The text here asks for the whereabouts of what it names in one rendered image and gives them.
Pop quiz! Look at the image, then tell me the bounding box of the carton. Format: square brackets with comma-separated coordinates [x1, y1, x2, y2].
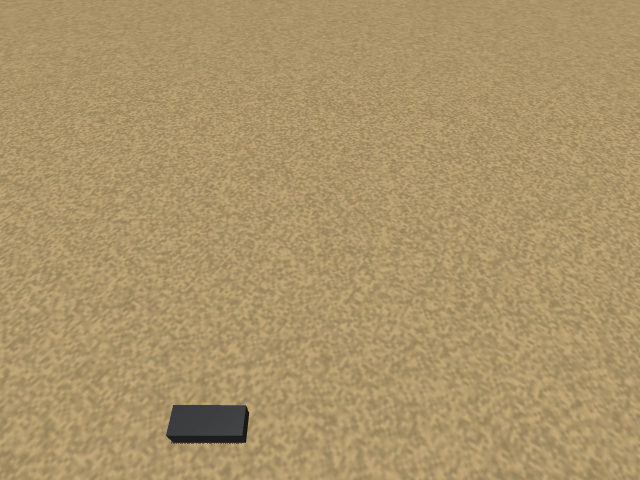
[166, 405, 249, 443]

